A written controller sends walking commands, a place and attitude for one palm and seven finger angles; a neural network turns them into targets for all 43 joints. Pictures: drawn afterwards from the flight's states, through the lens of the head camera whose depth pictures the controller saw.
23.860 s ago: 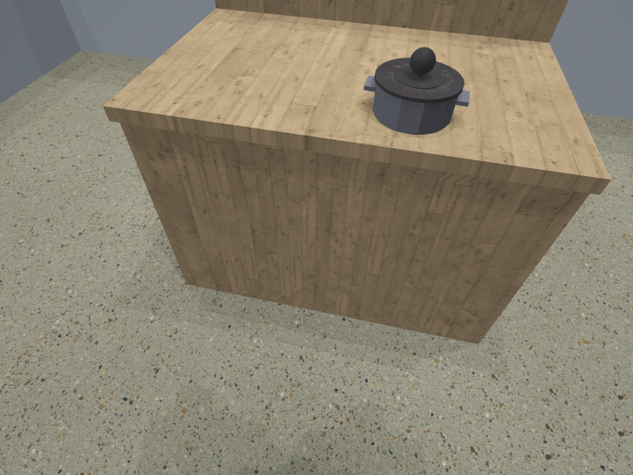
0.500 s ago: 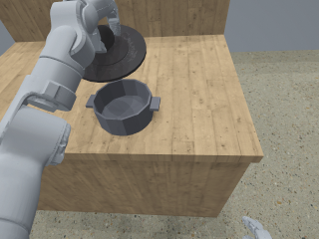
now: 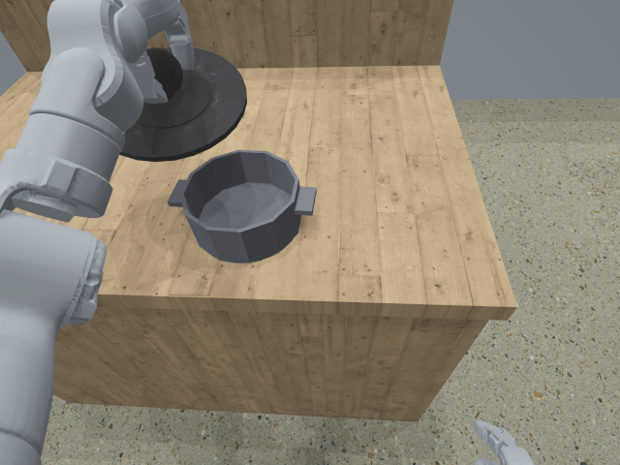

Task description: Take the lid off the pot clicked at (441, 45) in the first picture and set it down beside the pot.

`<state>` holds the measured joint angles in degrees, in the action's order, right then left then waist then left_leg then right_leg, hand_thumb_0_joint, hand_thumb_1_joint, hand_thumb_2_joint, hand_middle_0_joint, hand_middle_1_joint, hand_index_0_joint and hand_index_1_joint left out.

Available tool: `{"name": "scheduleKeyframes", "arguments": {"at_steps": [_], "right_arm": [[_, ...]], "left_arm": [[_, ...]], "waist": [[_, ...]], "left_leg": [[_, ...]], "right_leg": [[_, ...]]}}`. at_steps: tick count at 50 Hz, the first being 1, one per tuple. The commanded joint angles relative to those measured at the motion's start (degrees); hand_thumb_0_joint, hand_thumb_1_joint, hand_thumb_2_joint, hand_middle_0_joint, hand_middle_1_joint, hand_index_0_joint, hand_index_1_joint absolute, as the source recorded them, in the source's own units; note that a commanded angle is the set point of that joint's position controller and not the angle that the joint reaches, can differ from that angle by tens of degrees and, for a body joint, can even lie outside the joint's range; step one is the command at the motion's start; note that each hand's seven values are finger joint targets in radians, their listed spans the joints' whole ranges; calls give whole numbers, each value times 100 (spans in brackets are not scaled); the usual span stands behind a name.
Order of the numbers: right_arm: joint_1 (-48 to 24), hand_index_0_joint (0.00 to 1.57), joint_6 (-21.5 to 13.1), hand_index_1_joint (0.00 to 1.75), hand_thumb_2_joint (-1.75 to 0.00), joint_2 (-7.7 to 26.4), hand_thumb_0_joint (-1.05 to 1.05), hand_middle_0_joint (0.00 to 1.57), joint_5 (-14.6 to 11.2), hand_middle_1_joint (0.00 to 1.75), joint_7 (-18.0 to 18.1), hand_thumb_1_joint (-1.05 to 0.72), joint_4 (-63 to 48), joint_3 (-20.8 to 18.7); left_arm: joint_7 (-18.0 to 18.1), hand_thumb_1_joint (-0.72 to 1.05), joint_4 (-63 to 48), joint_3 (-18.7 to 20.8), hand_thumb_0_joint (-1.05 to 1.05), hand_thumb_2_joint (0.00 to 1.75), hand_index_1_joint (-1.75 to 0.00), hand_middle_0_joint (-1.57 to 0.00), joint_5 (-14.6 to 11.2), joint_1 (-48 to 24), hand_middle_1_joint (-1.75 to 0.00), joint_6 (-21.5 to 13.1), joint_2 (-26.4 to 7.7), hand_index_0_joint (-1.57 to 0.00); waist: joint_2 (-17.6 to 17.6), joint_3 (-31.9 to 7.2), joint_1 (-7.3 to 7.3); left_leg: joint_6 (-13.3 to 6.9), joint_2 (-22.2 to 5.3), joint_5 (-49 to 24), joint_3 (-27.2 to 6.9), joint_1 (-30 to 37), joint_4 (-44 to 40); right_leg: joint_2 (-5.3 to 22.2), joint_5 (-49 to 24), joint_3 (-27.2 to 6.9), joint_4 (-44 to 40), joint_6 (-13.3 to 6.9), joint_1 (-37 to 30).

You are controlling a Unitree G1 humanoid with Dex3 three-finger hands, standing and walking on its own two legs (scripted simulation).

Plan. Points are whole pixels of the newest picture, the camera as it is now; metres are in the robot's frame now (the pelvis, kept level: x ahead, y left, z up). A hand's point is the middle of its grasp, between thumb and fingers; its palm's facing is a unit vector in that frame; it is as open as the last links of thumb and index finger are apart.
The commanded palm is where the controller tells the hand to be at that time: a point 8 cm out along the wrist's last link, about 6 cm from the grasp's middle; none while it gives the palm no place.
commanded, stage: move the lid sideways beside the pot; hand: left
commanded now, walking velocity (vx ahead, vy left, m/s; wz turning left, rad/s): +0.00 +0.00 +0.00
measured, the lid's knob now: (158, 73) +0.50 +0.17 +0.26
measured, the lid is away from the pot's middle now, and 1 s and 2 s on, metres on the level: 0.06 0.19 0.23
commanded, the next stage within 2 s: lower the lid onto the table in 1.50 s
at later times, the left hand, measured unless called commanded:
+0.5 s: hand (107, 65) +0.49 +0.22 +0.28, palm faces -0.16 -0.01 -0.99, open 8.3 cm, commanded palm +0.47 +0.23 +0.35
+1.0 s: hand (46, 75) +0.48 +0.29 +0.28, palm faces -0.19 -0.02 -0.98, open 8.3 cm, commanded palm +0.47 +0.29 +0.35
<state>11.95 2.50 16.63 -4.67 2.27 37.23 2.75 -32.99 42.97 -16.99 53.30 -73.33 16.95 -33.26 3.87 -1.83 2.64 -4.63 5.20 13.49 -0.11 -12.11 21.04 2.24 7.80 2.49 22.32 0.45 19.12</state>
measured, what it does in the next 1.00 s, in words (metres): stands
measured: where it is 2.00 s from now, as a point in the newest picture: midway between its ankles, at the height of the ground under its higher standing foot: outside the picture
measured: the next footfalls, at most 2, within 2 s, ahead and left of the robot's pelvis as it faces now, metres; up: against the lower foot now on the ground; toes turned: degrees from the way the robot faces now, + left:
none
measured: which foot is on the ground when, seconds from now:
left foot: down 0.00-1.00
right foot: down 0.00-1.00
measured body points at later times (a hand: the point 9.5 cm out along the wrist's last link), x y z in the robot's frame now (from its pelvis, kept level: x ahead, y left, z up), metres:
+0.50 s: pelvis +0.01 +0.01 +0.00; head +0.05 -0.02 +0.45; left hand +0.49 +0.22 +0.33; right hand +0.11 -0.25 -0.13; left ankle -0.04 +0.07 -0.74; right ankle +0.03 -0.13 -0.74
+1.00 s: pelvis +0.01 +0.01 +0.00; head +0.06 -0.01 +0.45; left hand +0.48 +0.29 +0.33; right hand +0.12 -0.25 -0.12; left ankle -0.04 +0.07 -0.74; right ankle +0.03 -0.13 -0.74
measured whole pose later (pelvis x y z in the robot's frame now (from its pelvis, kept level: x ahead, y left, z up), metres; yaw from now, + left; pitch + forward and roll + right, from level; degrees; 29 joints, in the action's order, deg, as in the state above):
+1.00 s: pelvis +0.01 +0.01 +0.00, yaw +1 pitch +7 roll -1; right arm 13.0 5.6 17.0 -5.3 3.4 38.0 2.9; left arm -33.8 49.4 -10.8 56.2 -73.1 10.4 -45.9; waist 3.4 -1.1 3.5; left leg -5.1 4.9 14.2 -1.1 -13.6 21.2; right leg 1.9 7.0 3.5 19.1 0.8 18.8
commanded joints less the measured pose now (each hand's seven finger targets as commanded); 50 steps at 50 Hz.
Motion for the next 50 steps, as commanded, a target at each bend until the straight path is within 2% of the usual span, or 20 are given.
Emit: {"name": "scheduleKeyframes", "arguments": {"at_steps": [1,2,9,12,13,17,18,21,24,27,29,32,34,37,38,40,42,45,47,50], "right_arm": [[-248,20,-212,30,-90,630,0,20,3,30,48,-90,-695,-200],[-233,20,-203,30,-90,680,0,20,-16,30,37,-90,-698,-233],[-128,20,-162,30,-90,696,0,20,30,30,58,-90,-644,-215],[-102,20,-136,30,-90,754,0,20,16,30,19,-90,-676,-250],[-77,20,-134,30,-90,724,0,20,53,30,15,-90,-673,-255],[-19,20,-39,30,-90,820,0,20,15,30,25,-90,-646,-267],[-2,20,-28,30,-90,799,0,20,44,30,26,-90,-632,-254],[-70,20,-11,30,-90,718,0,20,-3,30,44,-90,-678,-253],[-51,20,-29,30,-90,774,0,20,34,30,43,-90,-698,-269],[43,20,6,30,-90,822,0,20,-6,30,25,-90,-649,-303],[30,20,47,30,-90,824,0,20,7,30,52,-90,-639,-255],[-6,20,53,30,-90,837,0,20,-32,30,41,-90,-676,-294],[14,20,31,30,-90,802,0,20,24,30,62,-90,-660,-285],[108,20,138,30,-90,896,0,20,-37,30,86,-90,-561,-272],[79,20,140,30,-90,855,0,20,-8,30,89,-90,-591,-260],[-31,20,111,30,-90,767,0,20,-32,30,105,-90,-643,-246],[94,20,128,30,-90,881,0,20,-31,30,98,-90,-583,-287],[123,20,200,30,-90,842,0,20,-56,30,156,-90,-509,-222],[66,20,158,30,-90,872,0,20,-78,30,128,-90,-541,-271],[210,20,152,30,-90,855,0,20,-25,30,187,-90,-478,-234]], "left_arm": [[399,51,-1162,643,0,108,-102,-87,186,-4044,-101,-119,-1436,-86],[419,51,-1169,478,0,108,-102,-87,63,-3838,-101,-129,-1235,-86],[456,51,-1008,1010,0,108,-102,-87,283,-4053,-101,-270,-2006,-86],[428,51,-996,731,0,108,-102,-87,189,-3739,-101,-267,-1669,-86],[431,51,-1234,1115,0,108,-102,-87,289,-3921,-101,-303,-2115,-86],[380,51,-672,1013,0,108,-102,-87,244,-3384,-101,-254,-2042,-86],[390,51,-959,1313,0,108,-102,-87,356,-3709,-101,-307,-2486,-86],[335,51,-975,869,0,108,-102,-87,348,-3812,-101,-327,-1985,-86],[372,51,-1164,1426,0,108,-102,-87,414,-3672,-101,-365,-2661,-86],[332,51,-991,1070,0,108,-102,-87,244,-3421,-101,-341,-2219,-86],[336,51,-832,1494,0,108,-102,-87,406,-3481,-101,-385,-2827,-86],[343,51,-1181,1008,0,108,-102,-87,258,-3587,-101,-426,-2312,-86],[371,51,-1147,1494,0,108,-102,-87,436,-3599,-101,-461,-2855,-86],[330,51,-487,1270,0,108,-102,-87,325,-3271,-101,-447,-2713,-86],[343,51,-881,1469,0,108,-102,-87,416,-3615,-101,-522,-3037,-86],[321,51,-1106,1058,0,108,-102,-87,397,-3860,-101,-574,-2566,-86],[356,51,-776,1195,0,108,-102,-87,332,-3386,-101,-551,-2691,-86],[313,51,-357,1217,0,108,-102,-87,420,-3440,-101,-641,-2858,-86],[364,51,-990,964,0,108,-102,-87,257,-3856,-101,-708,-2602,-86],[378,51,-717,1545,0,108,-102,-87,491,-3626,-101,-779,-3331,-86]], "waist": [[-324,-2543,142],[-127,-2479,201],[-207,-2723,106],[-5,-2674,154],[-107,-2895,56],[-246,-2524,123],[-315,-2805,43],[-134,-2701,151],[71,-2987,52],[118,-2683,143],[-208,-2735,57],[261,-2809,157],[186,-2992,64],[-77,-2457,164],[-94,-2797,84],[312,-2802,159],[357,-2621,201],[-71,-2422,185],[570,-2623,254],[323,-2788,147]], "left_leg": [[176,-304,-2175,-339,664,-62],[232,-338,-2357,-377,811,-34],[228,-342,-2484,-376,660,-36],[303,-379,-3001,-442,884,37],[286,-377,-2985,-431,867,34],[240,-391,-2972,-366,668,33],[230,-386,-2919,-353,620,7],[213,-393,-3110,-357,806,67],[233,-407,-3579,-400,1017,170],[303,-423,-3751,-461,1061,179],[213,-402,-3281,-370,734,118],[299,-428,-3704,-455,1117,168],[257,-423,-3810,-447,1141,217],[255,-424,-3255,-381,742,103],[230,-419,-3113,-365,719,61],[253,-411,-3455,-417,1016,126],[303,-446,-3660,-449,1090,191],[173,-424,-2847,-319,599,41],[308,-447,-3433,-460,1111,139],[238,-446,-3432,-417,982,144]], "right_leg": [[-123,-1292,-68,85,-344,-1315],[-117,-1251,-56,22,-353,-1154],[-120,-1448,-83,80,-362,-1490],[-130,-1513,-57,31,-367,-1295],[-141,-1557,-88,62,-348,-1482],[-128,-1635,-41,-9,-350,-1403],[-138,-1698,-83,49,-335,-1646],[-149,-1663,-54,39,-329,-1385],[-170,-1761,-92,64,-353,-1448],[-172,-1735,-20,-41,-345,-1242],[-170,-1749,-49,23,-340,-1524],[-161,-1703,-29,-36,-344,-1247],[-189,-1713,-60,19,-356,-1341],[-166,-1621,-7,-106,-344,-1311],[-172,-1626,-56,-44,-327,-1572],[-170,-1607,-24,-29,-349,-1297],[-185,-1552,6,-121,-362,-1122],[-176,-1445,17,-117,-328,-1345],[-176,-1403,33,-140,-360,-1054],[-216,-1512,-9,-116,-353,-1367]]}}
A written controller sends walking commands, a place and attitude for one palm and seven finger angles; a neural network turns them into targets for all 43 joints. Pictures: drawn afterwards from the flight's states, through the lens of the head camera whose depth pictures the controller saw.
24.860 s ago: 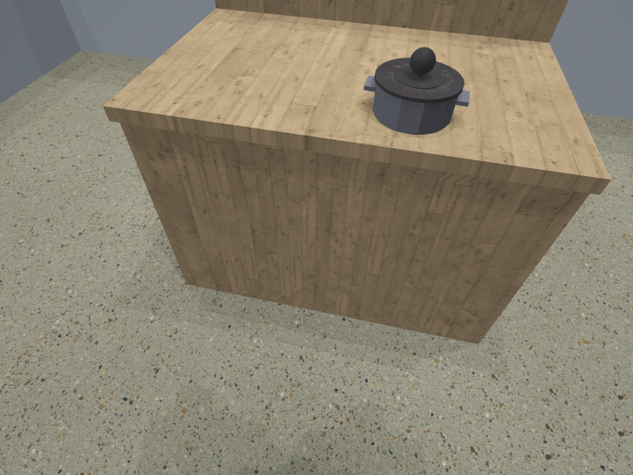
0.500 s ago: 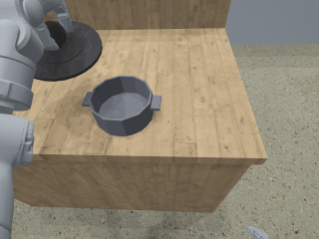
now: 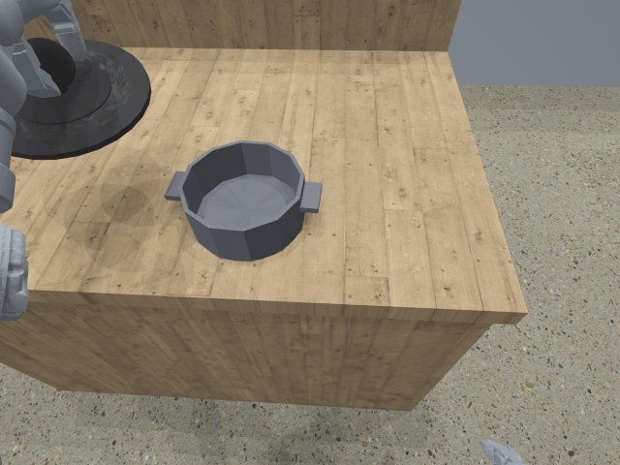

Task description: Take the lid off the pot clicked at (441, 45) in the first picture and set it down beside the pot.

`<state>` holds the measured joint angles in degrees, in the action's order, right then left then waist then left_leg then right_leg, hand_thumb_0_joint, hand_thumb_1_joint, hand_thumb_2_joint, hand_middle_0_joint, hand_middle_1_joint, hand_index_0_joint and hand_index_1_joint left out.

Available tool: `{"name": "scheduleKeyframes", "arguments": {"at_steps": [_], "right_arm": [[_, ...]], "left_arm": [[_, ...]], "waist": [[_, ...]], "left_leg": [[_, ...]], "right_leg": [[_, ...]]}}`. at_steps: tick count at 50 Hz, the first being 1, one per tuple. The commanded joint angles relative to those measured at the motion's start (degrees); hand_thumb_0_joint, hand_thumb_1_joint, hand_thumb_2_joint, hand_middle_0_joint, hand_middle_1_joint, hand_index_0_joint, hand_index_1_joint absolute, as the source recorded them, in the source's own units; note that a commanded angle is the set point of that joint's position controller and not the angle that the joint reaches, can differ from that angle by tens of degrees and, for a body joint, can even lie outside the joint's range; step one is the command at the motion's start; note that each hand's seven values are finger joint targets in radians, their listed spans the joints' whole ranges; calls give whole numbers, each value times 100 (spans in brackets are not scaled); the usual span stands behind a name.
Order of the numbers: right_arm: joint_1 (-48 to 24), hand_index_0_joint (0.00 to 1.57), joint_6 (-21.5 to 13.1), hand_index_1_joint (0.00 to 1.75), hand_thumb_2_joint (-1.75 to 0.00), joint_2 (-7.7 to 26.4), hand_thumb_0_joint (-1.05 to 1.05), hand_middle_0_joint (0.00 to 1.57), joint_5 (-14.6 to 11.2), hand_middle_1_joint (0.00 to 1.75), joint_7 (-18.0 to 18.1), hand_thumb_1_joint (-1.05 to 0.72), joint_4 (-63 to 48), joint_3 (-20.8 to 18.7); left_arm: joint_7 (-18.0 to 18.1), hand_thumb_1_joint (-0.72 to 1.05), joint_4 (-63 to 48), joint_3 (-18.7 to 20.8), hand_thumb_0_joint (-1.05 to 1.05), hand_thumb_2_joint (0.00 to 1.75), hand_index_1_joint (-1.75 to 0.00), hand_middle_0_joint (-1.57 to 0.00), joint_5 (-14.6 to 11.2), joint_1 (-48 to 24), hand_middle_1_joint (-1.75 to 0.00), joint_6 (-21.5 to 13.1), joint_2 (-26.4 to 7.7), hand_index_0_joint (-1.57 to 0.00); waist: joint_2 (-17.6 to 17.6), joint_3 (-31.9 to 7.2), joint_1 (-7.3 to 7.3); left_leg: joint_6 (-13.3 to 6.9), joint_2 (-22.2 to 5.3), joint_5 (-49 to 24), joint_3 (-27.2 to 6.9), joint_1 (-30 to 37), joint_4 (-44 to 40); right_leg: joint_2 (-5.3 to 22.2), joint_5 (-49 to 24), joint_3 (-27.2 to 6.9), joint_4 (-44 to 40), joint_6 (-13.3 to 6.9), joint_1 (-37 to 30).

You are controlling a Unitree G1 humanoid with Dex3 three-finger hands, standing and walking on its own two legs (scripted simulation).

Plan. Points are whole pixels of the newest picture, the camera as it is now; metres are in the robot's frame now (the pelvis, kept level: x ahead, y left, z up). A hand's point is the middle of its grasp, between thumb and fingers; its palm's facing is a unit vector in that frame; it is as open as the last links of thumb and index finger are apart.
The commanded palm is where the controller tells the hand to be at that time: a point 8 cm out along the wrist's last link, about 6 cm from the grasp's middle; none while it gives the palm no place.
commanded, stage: move the lid sideways beside the pot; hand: left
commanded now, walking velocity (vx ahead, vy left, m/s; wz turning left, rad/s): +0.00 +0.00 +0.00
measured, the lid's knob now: (46, 65) +0.49 +0.29 +0.26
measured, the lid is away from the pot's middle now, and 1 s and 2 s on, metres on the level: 0.19 0.23 0.23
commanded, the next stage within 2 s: lower the lid onto the table in 0.50 s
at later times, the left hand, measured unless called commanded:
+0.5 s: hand out of the picture +0.47 +0.33 +0.28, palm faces -0.19 -0.04 -0.98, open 8.3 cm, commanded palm +0.46 +0.32 +0.35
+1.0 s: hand (10, 79) +0.48 +0.32 +0.25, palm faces -0.24 -0.06 -0.97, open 8.3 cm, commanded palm +0.47 +0.31 +0.32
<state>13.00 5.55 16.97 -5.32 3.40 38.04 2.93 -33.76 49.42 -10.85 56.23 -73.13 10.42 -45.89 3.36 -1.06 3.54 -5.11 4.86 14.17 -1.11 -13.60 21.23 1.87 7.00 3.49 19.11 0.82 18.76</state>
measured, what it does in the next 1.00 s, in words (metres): stands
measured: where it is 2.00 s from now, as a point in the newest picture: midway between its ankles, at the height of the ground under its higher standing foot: outside the picture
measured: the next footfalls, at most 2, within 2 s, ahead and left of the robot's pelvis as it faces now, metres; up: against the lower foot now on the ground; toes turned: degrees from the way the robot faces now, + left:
none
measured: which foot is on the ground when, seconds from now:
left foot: down 0.00-1.00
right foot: down 0.00-1.00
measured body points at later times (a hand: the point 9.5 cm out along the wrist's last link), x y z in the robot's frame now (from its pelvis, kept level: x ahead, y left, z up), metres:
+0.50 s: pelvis +0.01 +0.00 +0.00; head +0.07 -0.01 +0.45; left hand +0.47 +0.33 +0.33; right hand +0.08 -0.27 -0.13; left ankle -0.05 +0.06 -0.74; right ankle +0.02 -0.14 -0.74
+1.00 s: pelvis +0.01 +0.01 +0.00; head +0.07 +0.00 +0.45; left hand +0.48 +0.32 +0.30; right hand +0.09 -0.25 -0.13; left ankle -0.05 +0.06 -0.74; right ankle +0.02 -0.14 -0.74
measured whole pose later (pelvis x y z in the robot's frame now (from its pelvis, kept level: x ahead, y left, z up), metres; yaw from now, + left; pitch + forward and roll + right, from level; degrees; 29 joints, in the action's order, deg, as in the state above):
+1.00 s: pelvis +0.01 +0.01 +0.00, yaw +0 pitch +8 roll -2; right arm 14.4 4.9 16.7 -5.3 3.5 38.9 3.1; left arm -33.3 54.2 -8.0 57.4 -72.2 8.4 -48.8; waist 3.2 -0.8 4.4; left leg -5.9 4.9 15.5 -1.3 -14.3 22.3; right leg 1.8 7.2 3.5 18.2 1.1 18.5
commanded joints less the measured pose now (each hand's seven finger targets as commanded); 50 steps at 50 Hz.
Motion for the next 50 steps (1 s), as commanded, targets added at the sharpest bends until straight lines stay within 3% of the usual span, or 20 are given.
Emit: {"name": "scheduleKeyframes", "arguments": {"at_steps": [1,2,10,13,16,19,25,27,29,32,34,37,38,41,42,43,45,47,48,50], "right_arm": [[82,20,-154,30,-90,797,0,20,30,30,88,-90,-556,-252],[131,20,-147,30,-90,876,0,20,14,30,64,-90,-533,-292],[232,20,-85,30,-90,860,0,20,4,30,108,-90,-446,-256],[278,20,-106,30,-90,883,0,20,46,30,93,-90,-477,-294],[299,20,-79,30,-90,895,0,20,43,30,108,-90,-479,-275],[295,20,3,30,-90,912,0,20,1,30,93,-90,-490,-281],[308,20,9,30,-90,900,0,20,1,30,84,-90,-474,-302],[332,20,-5,30,-90,933,0,20,-15,30,81,-90,-453,-328],[403,20,-17,30,-90,902,0,20,-3,30,113,-90,-374,-292],[367,20,-63,30,-90,962,0,20,-40,30,78,-90,-322,-322],[369,20,-165,30,-90,903,0,20,26,30,61,-90,-371,-323],[463,20,-181,30,-90,942,0,20,-5,30,54,-90,-301,-307],[448,20,-168,30,-90,898,0,20,8,30,51,-90,-312,-285],[355,20,-189,30,-90,879,0,20,17,30,36,-90,-375,-304],[368,20,-203,30,-90,940,0,20,30,30,19,-90,-388,-332],[417,20,-206,30,-90,895,0,20,53,30,31,-90,-371,-292],[395,20,-183,30,-90,883,0,20,7,30,67,-90,-388,-260],[396,20,-168,30,-90,952,0,20,16,30,49,-90,-388,-315],[389,20,-201,30,-90,899,0,20,52,30,45,-90,-435,-320],[421,20,-236,30,-90,892,0,20,56,30,67,-90,-438,-297]], "left_arm": [[418,51,-1234,757,0,108,-102,-87,171,-3682,-101,-134,-1845,-86],[435,51,-1281,684,0,108,-102,-87,34,-3561,-101,-142,-1753,-86],[399,51,-877,707,0,108,-102,-87,180,-3576,-101,-319,-1970,-86],[464,51,-1411,1041,0,108,-102,-87,210,-3741,-101,-402,-2400,-86],[440,51,-1006,1266,0,108,-102,-87,240,-3343,-101,-428,-2664,-86],[406,51,-746,1157,0,108,-102,-87,213,-3182,-101,-458,-2575,-86],[388,51,-1316,1037,0,108,-102,-87,194,-3405,-101,-420,-2495,-86],[383,51,-1309,819,0,108,-102,-87,73,-3275,-101,-377,-2191,-86],[369,51,-833,990,0,108,-102,-87,162,-3094,-101,-393,-2357,-86],[379,51,-1100,611,0,108,-102,-87,58,-3688,-101,-231,-1998,-86],[404,51,-1440,1014,0,108,-102,-87,195,-3707,-101,-196,-2384,-86],[376,51,-639,716,0,108,-102,-87,118,-3108,-101,-115,-1933,-86],[373,51,-709,838,0,108,-102,-87,197,-3210,-101,-128,-2114,-86],[394,51,-1124,652,0,108,-102,-87,184,-3583,-101,-127,-1880,-86],[439,51,-1028,727,0,108,-102,-87,132,-3330,-101,-114,-1930,-86],[446,51,-893,941,0,108,-102,-87,246,-3241,-101,-153,-2207,-86],[433,51,-601,846,0,108,-102,-87,232,-3233,-101,-200,-2137,-86],[464,51,-987,674,0,108,-102,-87,112,-3477,-101,-231,-1938,-86],[496,51,-1320,909,0,108,-102,-87,217,-3708,-101,-251,-2214,-86],[527,51,-1110,1066,0,108,-102,-87,269,-3456,-101,-280,-2361,-86]], "waist": [[314,-2746,86],[435,-2660,128],[332,-2494,121],[639,-3002,56],[465,-2799,8],[262,-2586,41],[716,-2753,74],[814,-2694,155],[359,-2553,129],[978,-2623,200],[901,-3043,87],[438,-2490,181],[244,-2542,129],[636,-2742,146],[757,-2645,164],[531,-2663,114],[266,-2494,133],[620,-2655,167],[744,-2974,112],[747,-2959,85]], "left_leg": [[286,-409,-3425,-324,1075,102],[332,-421,-3573,-347,1142,129],[249,-453,-3253,-261,885,79],[346,-480,-3997,-400,1309,177],[277,-471,-4041,-340,1091,211],[244,-498,-3792,-292,889,173],[309,-534,-4243,-397,1360,255],[363,-527,-4429,-418,1475,304],[258,-521,-3936,-329,1166,275],[400,-486,-4232,-432,1419,267],[398,-497,-4640,-516,1656,348],[384,-485,-4362,-429,1260,341],[370,-509,-4107,-407,1142,268],[415,-497,-4400,-476,1401,297],[448,-492,-4559,-478,1435,371],[406,-489,-4290,-440,1247,335],[336,-477,-3820,-363,1002,246],[448,-502,-4171,-441,1253,264],[455,-510,-4295,-496,1435,283],[432,-485,-4462,-497,1440,344]], "right_leg": [[-172,-1408,-79,191,-384,-1281],[-151,-1442,-73,122,-391,-1193],[-176,-1367,-72,132,-367,-1257],[-208,-1465,-93,183,-375,-1289],[-195,-1671,-126,179,-372,-1432],[-182,-1636,-98,169,-358,-1399],[-225,-1494,-79,143,-365,-1102],[-232,-1537,-39,84,-365,-962],[-240,-1468,-64,108,-343,-1089],[-230,-1497,-6,113,-385,-906],[-274,-1561,-59,195,-378,-1059],[-254,-1679,-12,107,-350,-1018],[-256,-1603,-14,167,-330,-1132],[-262,-1614,2,216,-366,-1007],[-248,-1625,-12,165,-385,-904],[-270,-1591,-32,204,-359,-1098],[-244,-1574,-25,191,-344,-1198],[-225,-1591,1,170,-366,-1058],[-253,-1530,-38,223,-358,-1121],[-265,-1606,-47,242,-368,-1158]]}}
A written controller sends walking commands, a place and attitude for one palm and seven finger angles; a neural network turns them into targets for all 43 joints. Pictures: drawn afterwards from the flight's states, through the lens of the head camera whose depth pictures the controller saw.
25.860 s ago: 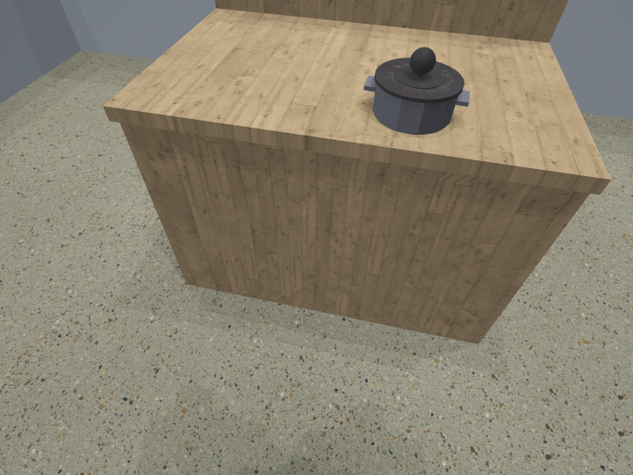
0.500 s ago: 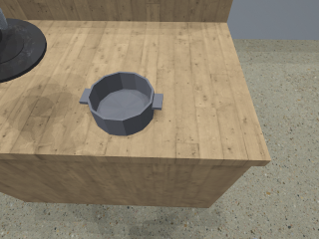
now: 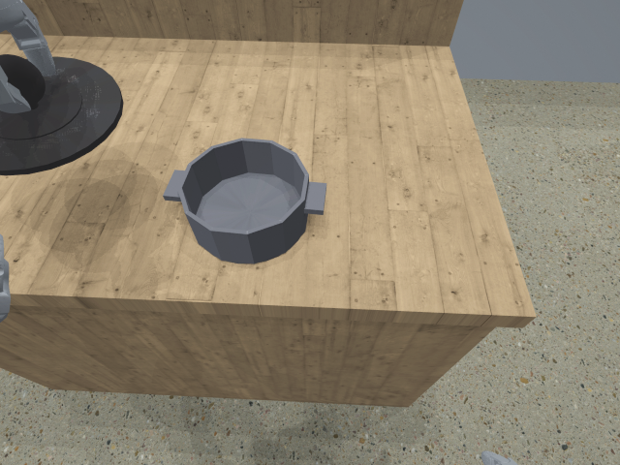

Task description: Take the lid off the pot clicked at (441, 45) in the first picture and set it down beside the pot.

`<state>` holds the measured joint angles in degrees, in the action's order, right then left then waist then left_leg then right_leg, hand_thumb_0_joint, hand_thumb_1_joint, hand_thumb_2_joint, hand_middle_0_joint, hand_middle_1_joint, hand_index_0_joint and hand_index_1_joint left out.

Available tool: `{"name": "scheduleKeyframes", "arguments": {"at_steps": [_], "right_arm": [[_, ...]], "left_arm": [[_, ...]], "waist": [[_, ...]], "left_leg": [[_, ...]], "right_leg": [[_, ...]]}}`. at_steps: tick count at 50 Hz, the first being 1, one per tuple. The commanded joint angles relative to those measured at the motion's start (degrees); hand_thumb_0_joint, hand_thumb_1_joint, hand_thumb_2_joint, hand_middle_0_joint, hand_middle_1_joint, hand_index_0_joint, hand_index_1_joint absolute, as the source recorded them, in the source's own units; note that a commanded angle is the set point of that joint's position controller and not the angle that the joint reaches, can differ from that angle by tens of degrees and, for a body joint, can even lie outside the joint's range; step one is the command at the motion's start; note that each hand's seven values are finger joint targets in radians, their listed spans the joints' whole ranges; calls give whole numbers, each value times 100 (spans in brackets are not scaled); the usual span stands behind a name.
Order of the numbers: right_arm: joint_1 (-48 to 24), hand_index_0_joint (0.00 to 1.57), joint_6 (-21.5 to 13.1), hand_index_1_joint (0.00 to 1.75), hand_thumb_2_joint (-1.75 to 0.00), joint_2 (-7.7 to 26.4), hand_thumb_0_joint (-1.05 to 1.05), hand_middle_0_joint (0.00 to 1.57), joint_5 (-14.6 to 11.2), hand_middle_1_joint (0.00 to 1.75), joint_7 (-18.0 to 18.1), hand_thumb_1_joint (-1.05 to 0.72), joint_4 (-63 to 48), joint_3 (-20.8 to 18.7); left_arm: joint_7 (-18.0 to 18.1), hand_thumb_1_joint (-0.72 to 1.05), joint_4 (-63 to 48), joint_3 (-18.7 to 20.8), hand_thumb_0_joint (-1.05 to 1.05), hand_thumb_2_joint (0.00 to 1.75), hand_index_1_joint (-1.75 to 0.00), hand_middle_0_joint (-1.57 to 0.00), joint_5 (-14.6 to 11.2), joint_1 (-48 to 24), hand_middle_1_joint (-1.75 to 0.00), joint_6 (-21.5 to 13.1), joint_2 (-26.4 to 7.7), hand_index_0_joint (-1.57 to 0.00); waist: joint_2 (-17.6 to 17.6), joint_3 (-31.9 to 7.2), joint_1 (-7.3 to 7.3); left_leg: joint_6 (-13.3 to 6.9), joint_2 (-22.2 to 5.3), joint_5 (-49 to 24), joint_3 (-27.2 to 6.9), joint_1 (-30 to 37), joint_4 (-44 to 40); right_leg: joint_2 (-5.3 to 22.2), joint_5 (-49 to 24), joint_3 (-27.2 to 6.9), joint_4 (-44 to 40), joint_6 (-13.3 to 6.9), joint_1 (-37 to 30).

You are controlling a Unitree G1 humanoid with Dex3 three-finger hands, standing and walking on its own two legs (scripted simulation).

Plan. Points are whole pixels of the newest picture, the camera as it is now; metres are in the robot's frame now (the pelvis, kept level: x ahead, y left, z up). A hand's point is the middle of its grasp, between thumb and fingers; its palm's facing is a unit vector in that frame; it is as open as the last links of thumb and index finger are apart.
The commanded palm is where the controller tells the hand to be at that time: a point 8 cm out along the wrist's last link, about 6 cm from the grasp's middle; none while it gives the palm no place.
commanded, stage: lower the lid onto the table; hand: left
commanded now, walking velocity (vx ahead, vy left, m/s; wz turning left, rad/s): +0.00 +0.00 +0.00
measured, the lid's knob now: (15, 81) +0.49 +0.32 +0.23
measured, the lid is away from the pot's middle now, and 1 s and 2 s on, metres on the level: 0.23 0.23 0.22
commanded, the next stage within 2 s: none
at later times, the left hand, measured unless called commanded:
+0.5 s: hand (18, 107) +0.46 +0.31 +0.22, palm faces -0.30 -0.08 -0.95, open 8.3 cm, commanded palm +0.46 +0.30 +0.28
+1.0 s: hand (38, 131) +0.46 +0.31 +0.18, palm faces -0.36 -0.11 -0.93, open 8.3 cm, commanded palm +0.47 +0.31 +0.25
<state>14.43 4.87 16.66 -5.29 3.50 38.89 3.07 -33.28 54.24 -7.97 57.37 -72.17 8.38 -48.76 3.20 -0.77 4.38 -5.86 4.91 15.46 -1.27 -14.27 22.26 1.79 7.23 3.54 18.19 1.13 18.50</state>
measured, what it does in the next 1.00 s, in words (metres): stands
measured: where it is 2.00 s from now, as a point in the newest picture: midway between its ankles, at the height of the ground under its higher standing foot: outside the picture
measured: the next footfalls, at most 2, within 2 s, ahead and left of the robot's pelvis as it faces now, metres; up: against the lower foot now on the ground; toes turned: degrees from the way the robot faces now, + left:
none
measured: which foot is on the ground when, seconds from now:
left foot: down 0.00-1.00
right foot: down 0.00-1.00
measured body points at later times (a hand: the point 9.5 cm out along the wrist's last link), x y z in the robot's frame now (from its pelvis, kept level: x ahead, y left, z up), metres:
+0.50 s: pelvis +0.00 +0.00 +0.00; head +0.05 -0.01 +0.45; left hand +0.47 +0.31 +0.27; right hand +0.07 -0.27 -0.13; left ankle -0.06 +0.05 -0.74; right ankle +0.01 -0.15 -0.74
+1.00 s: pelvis +0.00 +0.00 +0.00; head +0.06 +0.00 +0.44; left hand +0.47 +0.31 +0.24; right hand +0.03 -0.28 -0.13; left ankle -0.06 +0.05 -0.74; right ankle +0.01 -0.15 -0.74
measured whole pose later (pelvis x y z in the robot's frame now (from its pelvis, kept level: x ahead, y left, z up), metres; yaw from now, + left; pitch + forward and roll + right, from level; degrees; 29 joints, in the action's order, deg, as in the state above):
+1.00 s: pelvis +0.00 +0.00 +0.00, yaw -1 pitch +8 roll -2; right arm 17.4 5.5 17.3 -5.1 4.0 40.6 2.0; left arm -29.6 61.5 -4.4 55.9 -66.3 0.0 -48.9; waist 2.4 -1.0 5.8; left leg -5.6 4.1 16.4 -0.8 -16.5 24.7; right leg 1.0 7.1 3.0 19.0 1.3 20.2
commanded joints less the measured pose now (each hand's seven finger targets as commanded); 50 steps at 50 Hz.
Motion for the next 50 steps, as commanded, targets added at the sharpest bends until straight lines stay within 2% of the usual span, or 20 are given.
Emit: {"name": "scheduleKeyframes", "arguments": {"at_steps": [1,6,7,10,12,16,18,19,23,25,29,32,35,38,39,42,43,45,47,50], "right_arm": [[290,20,-173,30,-90,899,0,20,41,30,67,-90,-521,-305],[356,20,-137,30,-90,934,0,20,29,30,52,-90,-484,-329],[345,20,-130,30,-90,1006,0,20,36,30,26,-90,-487,-363],[289,20,-174,30,-90,931,0,20,68,30,18,-90,-570,-370],[366,20,-160,30,-90,994,0,20,60,30,-16,-90,-550,-409],[331,20,-99,30,-90,947,0,20,21,30,-1,-90,-498,-379],[299,20,-74,30,-90,963,0,20,38,30,-7,-90,-534,-380],[306,20,-99,30,-90,933,0,20,38,30,19,-90,-527,-387],[384,20,-106,30,-90,950,0,20,50,30,61,-90,-471,-371],[370,20,-140,30,-90,934,0,20,38,30,83,-90,-435,-374],[424,20,-154,30,-90,960,0,20,46,30,108,-90,-402,-368],[442,20,-142,30,-90,997,0,20,28,30,105,-90,-360,-398],[481,20,-142,30,-90,969,0,20,34,30,128,-90,-337,-353],[489,20,-156,30,-90,971,0,20,76,30,105,-90,-374,-401],[505,20,-147,30,-90,975,0,20,62,30,111,-90,-373,-390],[530,20,-104,30,-90,1018,0,20,48,30,92,-90,-343,-432],[565,20,-94,30,-90,1003,0,20,63,30,85,-90,-340,-412],[549,20,-87,30,-90,983,0,20,48,30,102,-90,-333,-414],[563,20,-63,30,-90,1043,0,20,49,30,91,-90,-333,-441],[607,20,-28,30,-90,1026,0,20,31,30,116,-90,-290,-407]], "left_arm": [[464,51,-1330,693,0,108,-102,-87,141,-3410,-101,-72,-1920,-86],[471,51,-1137,606,0,108,-102,-87,69,-3317,-101,-153,-1810,-86],[512,51,-1318,649,0,108,-102,-87,-3,-3293,-101,-170,-1872,-86],[535,51,-1788,925,0,108,-102,-87,63,-3301,-101,-213,-2112,-86],[548,51,-1603,990,0,108,-102,-87,-43,-2825,-101,-195,-2075,-86],[460,51,-1190,631,0,108,-102,-87,-75,-2728,-101,-181,-1613,-86],[517,51,-1613,709,0,108,-102,-87,-49,-3035,-101,-242,-1817,-86],[519,51,-1470,627,0,108,-102,-87,-56,-3018,-101,-247,-1642,-86],[576,51,-1467,815,0,108,-102,-87,-37,-3116,-101,-358,-1949,-86],[553,51,-1433,571,0,108,-102,-87,-86,-3282,-101,-399,-1643,-86],[603,51,-1069,758,0,108,-102,-87,-72,-3104,-101,-532,-1845,-86],[618,51,-975,528,0,108,-102,-87,-173,-3086,-101,-576,-1597,-86],[630,51,-802,660,0,108,-102,-87,-86,-3056,-101,-668,-1791,-86],[671,51,-1069,792,0,108,-102,-87,-100,-3076,-101,-745,-1901,-86],[680,51,-866,926,0,108,-102,-87,-89,-2887,-101,-758,-2017,-86],[680,51,-652,721,0,108,-102,-87,-180,-2702,-101,-764,-1759,-86],[690,51,-804,911,0,108,-102,-87,-120,-2760,-101,-802,-2014,-86],[680,51,-751,746,0,108,-102,-87,-147,-2833,-101,-824,-1805,-86],[724,51,-626,893,0,108,-102,-87,-184,-2544,-101,-844,-1969,-86],[711,51,-443,869,0,108,-102,-87,-157,-2571,-101,-900,-2026,-86]], "waist": [[611,-2836,30],[445,-2688,52],[712,-2743,57],[883,-3081,-25],[710,-2915,-3],[328,-2420,52],[575,-2717,46],[595,-2662,88],[519,-2824,80],[710,-2715,111],[452,-2668,91],[610,-2570,165],[457,-2540,134],[718,-2799,94],[550,-2740,85],[643,-2564,155],[509,-2664,97],[505,-2631,127],[599,-2637,131],[349,-2507,143]], "left_leg": [[487,-479,-4507,-462,1400,243],[462,-481,-4172,-409,1187,178],[530,-489,-4450,-444,1312,228],[525,-482,-4807,-536,1597,282],[560,-493,-5075,-575,1573,347],[432,-475,-3958,-409,1123,223],[483,-468,-4070,-437,1229,205],[445,-464,-4133,-444,1293,261],[455,-460,-4052,-446,1271,243],[471,-460,-3935,-459,1353,224],[420,-441,-3659,-390,1106,217],[494,-467,-3735,-424,1185,224],[392,-437,-3520,-348,966,217],[452,-446,-3957,-424,1201,284],[426,-450,-3944,-419,1129,299],[448,-447,-3927,-390,1100,316],[423,-448,-3838,-385,1046,302],[379,-443,-3692,-366,1000,280],[406,-432,-3896,-362,1026,355],[314,-436,-3354,-293,738,286]], "right_leg": [[-260,-1652,-45,325,-391,-1107],[-247,-1652,-32,313,-380,-1123],[-229,-1693,-41,285,-405,-1064],[-260,-1686,-80,346,-405,-1117],[-275,-1783,-49,313,-402,-1049],[-255,-1510,-33,278,-376,-952],[-259,-1519,-46,319,-390,-1024],[-263,-1531,-35,310,-396,-934],[-270,-1554,-53,313,-375,-1082],[-266,-1425,-30,274,-375,-930],[-259,-1486,-49,298,-376,-1078],[-252,-1414,-21,265,-384,-897],[-263,-1512,-54,301,-371,-1052],[-274,-1567,-72,338,-379,-1018],[-277,-1586,-69,345,-375,-1053],[-265,-1569,-51,301,-373,-874],[-281,-1568,-75,332,-358,-1007],[-273,-1567,-68,324,-364,-994],[-276,-1645,-71,333,-374,-949],[-274,-1542,-93,330,-349,-1028]]}}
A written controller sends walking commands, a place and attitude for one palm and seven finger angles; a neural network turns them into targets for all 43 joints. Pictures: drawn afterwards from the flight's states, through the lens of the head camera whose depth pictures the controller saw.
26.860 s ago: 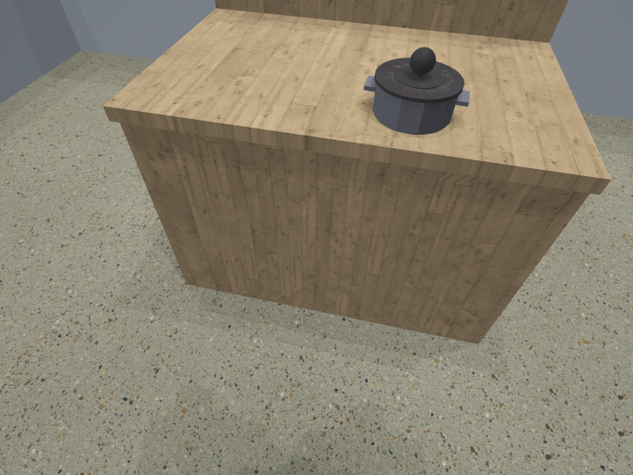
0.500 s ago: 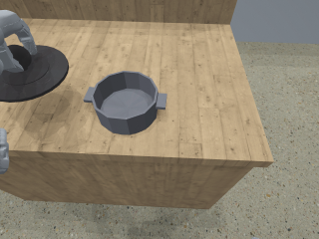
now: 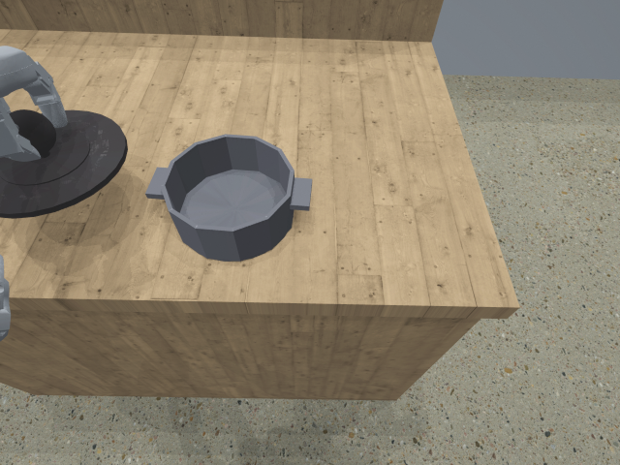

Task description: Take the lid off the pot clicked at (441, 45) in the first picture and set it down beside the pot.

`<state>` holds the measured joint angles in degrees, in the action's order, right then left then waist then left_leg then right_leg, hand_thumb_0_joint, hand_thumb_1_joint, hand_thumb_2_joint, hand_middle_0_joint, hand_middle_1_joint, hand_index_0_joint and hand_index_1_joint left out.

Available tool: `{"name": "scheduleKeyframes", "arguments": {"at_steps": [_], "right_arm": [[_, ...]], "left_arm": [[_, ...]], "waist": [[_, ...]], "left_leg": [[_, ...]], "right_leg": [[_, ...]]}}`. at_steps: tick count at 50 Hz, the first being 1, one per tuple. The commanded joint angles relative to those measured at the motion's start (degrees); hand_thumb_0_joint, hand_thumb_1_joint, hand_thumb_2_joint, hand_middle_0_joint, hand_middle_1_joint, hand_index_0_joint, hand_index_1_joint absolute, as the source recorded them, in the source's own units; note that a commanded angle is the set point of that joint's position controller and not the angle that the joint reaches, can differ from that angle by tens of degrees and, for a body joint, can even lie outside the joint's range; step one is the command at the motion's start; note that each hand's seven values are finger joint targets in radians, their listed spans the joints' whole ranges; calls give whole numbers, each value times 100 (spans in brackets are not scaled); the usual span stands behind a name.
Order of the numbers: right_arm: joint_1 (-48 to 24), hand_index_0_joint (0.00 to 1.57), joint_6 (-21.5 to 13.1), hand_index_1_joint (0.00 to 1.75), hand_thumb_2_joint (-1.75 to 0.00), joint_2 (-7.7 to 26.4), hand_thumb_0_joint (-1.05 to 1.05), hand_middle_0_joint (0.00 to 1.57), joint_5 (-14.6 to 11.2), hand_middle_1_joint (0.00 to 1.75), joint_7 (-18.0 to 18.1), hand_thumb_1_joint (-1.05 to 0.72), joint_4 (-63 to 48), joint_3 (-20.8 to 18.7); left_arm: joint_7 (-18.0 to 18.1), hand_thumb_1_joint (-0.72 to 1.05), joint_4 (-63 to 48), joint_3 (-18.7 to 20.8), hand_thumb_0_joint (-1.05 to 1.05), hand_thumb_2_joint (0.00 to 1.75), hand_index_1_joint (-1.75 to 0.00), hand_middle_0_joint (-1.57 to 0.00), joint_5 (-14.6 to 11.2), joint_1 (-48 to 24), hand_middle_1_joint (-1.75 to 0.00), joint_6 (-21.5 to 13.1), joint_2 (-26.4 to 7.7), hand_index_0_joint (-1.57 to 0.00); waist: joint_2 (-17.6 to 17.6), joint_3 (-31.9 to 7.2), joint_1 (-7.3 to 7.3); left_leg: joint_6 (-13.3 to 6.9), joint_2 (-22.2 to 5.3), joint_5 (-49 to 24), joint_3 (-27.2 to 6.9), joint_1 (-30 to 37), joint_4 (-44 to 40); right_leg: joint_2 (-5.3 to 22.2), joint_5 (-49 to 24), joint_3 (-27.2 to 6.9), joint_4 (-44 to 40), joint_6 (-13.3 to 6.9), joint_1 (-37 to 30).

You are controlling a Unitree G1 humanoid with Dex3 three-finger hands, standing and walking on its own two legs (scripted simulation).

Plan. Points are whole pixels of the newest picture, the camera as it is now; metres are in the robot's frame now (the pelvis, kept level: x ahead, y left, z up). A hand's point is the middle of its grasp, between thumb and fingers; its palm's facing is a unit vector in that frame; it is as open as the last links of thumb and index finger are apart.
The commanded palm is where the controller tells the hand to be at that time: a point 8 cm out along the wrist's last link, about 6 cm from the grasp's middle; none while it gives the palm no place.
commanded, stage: lower the lid onto the table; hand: left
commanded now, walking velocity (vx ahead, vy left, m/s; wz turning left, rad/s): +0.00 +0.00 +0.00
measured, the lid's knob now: (29, 133) +0.48 +0.33 +0.16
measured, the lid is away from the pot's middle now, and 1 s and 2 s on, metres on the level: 0.23 0.22 0.23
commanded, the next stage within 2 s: open the fingers wide in 1.36 s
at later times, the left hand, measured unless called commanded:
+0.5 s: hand (31, 149) +0.47 +0.32 +0.15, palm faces -0.42 -0.12 -0.90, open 8.3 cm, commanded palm +0.48 +0.32 +0.22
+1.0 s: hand (55, 163) +0.48 +0.32 +0.11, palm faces -0.46 -0.12 -0.88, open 8.3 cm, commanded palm +0.50 +0.32 +0.18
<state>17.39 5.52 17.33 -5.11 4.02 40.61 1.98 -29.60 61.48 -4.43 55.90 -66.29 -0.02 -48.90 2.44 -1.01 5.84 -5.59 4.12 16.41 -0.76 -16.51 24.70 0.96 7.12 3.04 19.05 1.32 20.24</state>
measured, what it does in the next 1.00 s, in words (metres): stands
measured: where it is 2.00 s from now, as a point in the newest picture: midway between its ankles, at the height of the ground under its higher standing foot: outside the picture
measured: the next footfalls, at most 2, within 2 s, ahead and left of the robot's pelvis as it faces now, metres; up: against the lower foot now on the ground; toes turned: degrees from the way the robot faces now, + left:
none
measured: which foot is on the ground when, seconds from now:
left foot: down 0.00-1.00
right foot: down 0.00-1.00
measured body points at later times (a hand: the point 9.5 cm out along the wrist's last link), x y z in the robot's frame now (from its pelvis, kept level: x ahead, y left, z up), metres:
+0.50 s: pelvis +0.00 +0.01 +0.00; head +0.07 +0.02 +0.44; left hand +0.48 +0.33 +0.20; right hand +0.04 -0.27 -0.12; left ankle -0.05 +0.05 -0.74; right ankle +0.02 -0.14 -0.74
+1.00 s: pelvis +0.01 +0.01 -0.01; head +0.09 +0.02 +0.44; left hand +0.50 +0.32 +0.16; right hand +0.03 -0.27 -0.13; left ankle -0.05 +0.05 -0.74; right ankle +0.02 -0.14 -0.74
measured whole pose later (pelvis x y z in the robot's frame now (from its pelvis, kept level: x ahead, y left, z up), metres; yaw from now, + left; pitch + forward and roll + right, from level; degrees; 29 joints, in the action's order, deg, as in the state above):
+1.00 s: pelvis +0.01 +0.01 -0.01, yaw +0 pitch +12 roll -3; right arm 18.7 6.8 16.5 -4.4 4.1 41.5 1.3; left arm -26.5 66.3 -3.7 56.2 -63.4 -6.3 -47.3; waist 2.0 -2.4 7.0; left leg -6.2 4.2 19.0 -0.7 -21.8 28.9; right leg 0.9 9.2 2.6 22.5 1.5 25.3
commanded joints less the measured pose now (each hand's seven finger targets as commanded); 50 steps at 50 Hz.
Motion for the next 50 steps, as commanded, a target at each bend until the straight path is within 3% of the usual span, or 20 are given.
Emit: {"name": "scheduleKeyframes", "arguments": {"at_steps": [1,2,3,6,8,10,13,17,21,23,27,28,32,37,40,42,43,46,48,50], "right_arm": [[303,20,-89,30,-90,958,0,20,-1,30,73,-90,-464,-296],[276,20,-84,30,-90,986,0,20,2,30,69,-90,-462,-335],[336,20,-124,30,-90,942,0,20,47,30,77,-90,-474,-343],[405,20,-122,30,-90,968,0,20,29,30,118,-90,-405,-304],[345,20,-120,30,-90,955,0,20,42,30,99,-90,-439,-329],[415,20,-141,30,-90,947,0,20,35,30,115,-90,-352,-340],[467,20,-122,30,-90,994,0,20,53,30,113,-90,-339,-329],[450,20,-138,30,-90,985,0,20,53,30,93,-90,-328,-382],[480,20,-83,30,-90,979,0,20,49,30,81,-90,-329,-353],[505,20,-63,30,-90,974,0,20,73,30,74,-90,-306,-367],[516,20,-72,30,-90,986,0,20,86,30,77,-90,-352,-385],[523,20,-72,30,-90,962,0,20,115,30,66,-90,-362,-396],[577,20,-24,30,-90,994,0,20,71,30,50,-90,-299,-414],[630,20,-19,30,-90,983,0,20,94,30,72,-90,-273,-418],[694,20,7,30,-90,996,0,20,91,30,87,-90,-234,-380],[656,20,7,30,-90,979,0,20,98,30,81,-90,-258,-436],[712,20,-4,30,-90,960,0,20,144,30,69,-90,-242,-447],[704,20,42,30,-90,963,0,20,107,30,74,-90,-267,-379],[723,20,82,30,-90,969,0,20,101,30,64,-90,-260,-413],[759,20,82,30,-90,977,0,20,107,30,69,-90,-232,-412]], "left_arm": [[347,51,-1281,435,0,108,-102,-87,-23,-3324,-101,-72,-1957,-86],[368,51,-1574,354,0,108,-102,-87,-79,-3511,-101,-88,-1864,-86],[389,51,-1716,441,0,108,-102,-87,-17,-3544,-101,-123,-1922,-86],[399,51,-1111,586,0,108,-102,-87,-7,-3150,-101,-167,-2088,-86],[407,51,-1566,482,0,108,-102,-87,-49,-3452,-101,-220,-1977,-86],[396,51,-1317,291,0,108,-102,-87,-71,-3377,-101,-212,-1675,-86],[418,51,-1215,500,0,108,-102,-87,-57,-3240,-101,-262,-1959,-86],[442,51,-1453,341,0,108,-102,-87,-125,-3343,-101,-321,-1685,-86],[432,51,-1008,485,0,108,-102,-87,-103,-3040,-101,-345,-1823,-86],[452,51,-1095,295,0,108,-102,-87,-84,-3202,-101,-352,-1609,-86],[519,51,-1296,560,0,108,-102,-87,-72,-3161,-101,-455,-1898,-86],[517,51,-1446,646,0,108,-102,-87,-52,-3245,-101,-479,-1972,-86],[502,51,-942,345,0,108,-102,-87,-115,-2972,-101,-458,-1543,-86],[556,51,-1121,382,0,108,-102,-87,-79,-3175,-101,-534,-1621,-86],[561,51,-834,565,0,108,-102,-87,-60,-3021,-101,-572,-1884,-86],[585,51,-1186,325,0,108,-102,-87,-84,-3266,-101,-590,-1578,-86],[602,51,-1566,488,0,108,-102,-87,-45,-3454,-101,-641,-1761,-86],[605,51,-555,665,0,108,-102,-87,-30,-2644,-101,-649,-1884,-86],[619,51,-847,424,0,108,-102,-87,-48,-2902,-101,-636,-1642,-86],[647,51,-906,492,0,108,-102,-87,8,-2992,-101,-669,-1742,-86]], "waist": [[544,-2524,22],[893,-2677,37],[904,-2898,13],[556,-2630,25],[948,-2788,28],[922,-2567,95],[668,-2645,56],[1070,-2725,85],[539,-2602,58],[771,-2589,106],[935,-2851,47],[900,-2993,35],[787,-2602,111],[922,-2778,132],[564,-2760,105],[1017,-2909,142],[1231,-3143,97],[539,-2750,83],[785,-2840,115],[937,-2845,120]], "left_leg": [[298,-365,-3447,-361,1022,22],[405,-393,-3897,-434,1323,61],[409,-396,-4132,-486,1493,130],[311,-370,-3641,-368,1137,122],[413,-387,-4002,-460,1390,130],[434,-427,-4043,-489,1479,179],[409,-395,-3887,-450,1247,173],[558,-449,-4692,-593,1701,279],[413,-388,-4029,-469,1185,255],[485,-415,-4157,-507,1311,282],[568,-437,-4818,-600,1592,375],[540,-439,-4804,-603,1639,397],[571,-463,-4656,-595,1514,408],[609,-466,-4890,-650,1627,471],[472,-410,-4294,-524,1204,458],[579,-451,-4875,-589,1589,518],[659,-482,-5318,-695,1868,568],[488,-393,-4481,-536,1158,578],[521,-415,-4598,-544,1279,551],[567,-444,-4905,-596,1432,616]], "right_leg": [[-195,-1493,-27,239,-374,-1149],[-191,-1519,-13,232,-393,-1024],[-224,-1507,-27,278,-375,-1006],[-212,-1492,-41,261,-355,-1085],[-215,-1495,-33,275,-373,-970],[-245,-1329,13,244,-364,-661],[-245,-1428,-18,295,-358,-864],[-272,-1421,27,317,-382,-515],[-255,-1492,-11,363,-351,-758],[-273,-1382,12,368,-359,-540],[-291,-1527,13,428,-373,-551],[-294,-1494,-20,437,-342,-581],[-294,-1356,40,422,-348,-252],[-322,-1375,29,479,-360,-203],[-311,-1456,-15,505,-331,-467],[-324,-1496,14,537,-357,-222],[-356,-1427,16,576,-347,-150],[-335,-1447,-17,574,-316,-402],[-328,-1502,-11,590,-330,-298],[-361,-1466,15,623,-344,-145]]}}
